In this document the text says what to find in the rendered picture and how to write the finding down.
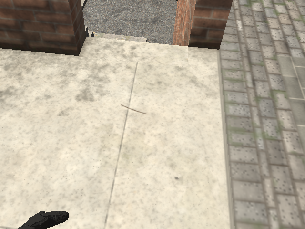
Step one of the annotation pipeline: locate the left robot hand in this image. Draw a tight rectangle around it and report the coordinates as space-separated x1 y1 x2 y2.
17 211 70 229

